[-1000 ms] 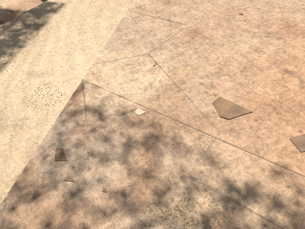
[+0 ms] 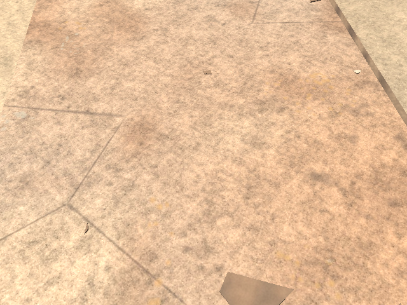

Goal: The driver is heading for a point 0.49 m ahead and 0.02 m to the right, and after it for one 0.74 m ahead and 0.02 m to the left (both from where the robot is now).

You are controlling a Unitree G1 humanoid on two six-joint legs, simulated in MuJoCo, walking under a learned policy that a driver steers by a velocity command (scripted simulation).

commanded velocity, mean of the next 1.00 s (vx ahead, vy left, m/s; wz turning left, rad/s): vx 0.52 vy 0.00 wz -0.32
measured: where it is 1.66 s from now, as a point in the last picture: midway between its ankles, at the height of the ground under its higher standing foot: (230, 263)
